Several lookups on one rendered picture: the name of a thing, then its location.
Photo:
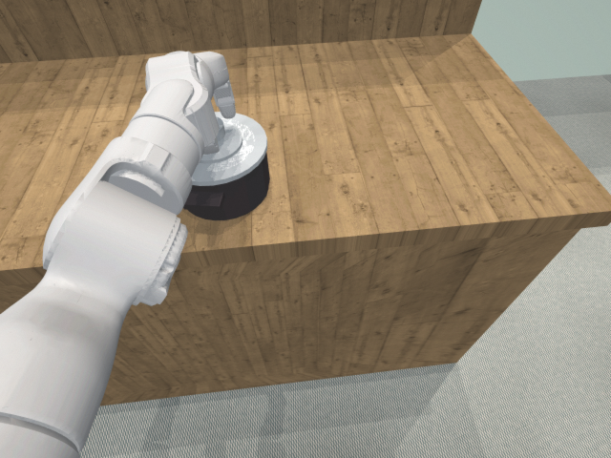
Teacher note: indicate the knob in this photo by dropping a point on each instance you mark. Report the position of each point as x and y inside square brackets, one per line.
[221, 133]

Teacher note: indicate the table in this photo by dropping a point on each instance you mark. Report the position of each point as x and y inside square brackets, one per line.
[414, 190]

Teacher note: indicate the pot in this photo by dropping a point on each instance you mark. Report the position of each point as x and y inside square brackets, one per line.
[232, 199]

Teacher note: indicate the left robot forearm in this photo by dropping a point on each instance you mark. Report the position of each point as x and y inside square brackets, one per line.
[160, 149]

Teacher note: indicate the robot left upper arm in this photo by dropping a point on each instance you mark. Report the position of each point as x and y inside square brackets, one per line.
[58, 343]

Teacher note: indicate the lid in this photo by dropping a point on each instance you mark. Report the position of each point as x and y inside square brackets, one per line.
[241, 150]

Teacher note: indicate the left robot hand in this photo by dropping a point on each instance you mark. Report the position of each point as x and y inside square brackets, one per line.
[223, 94]

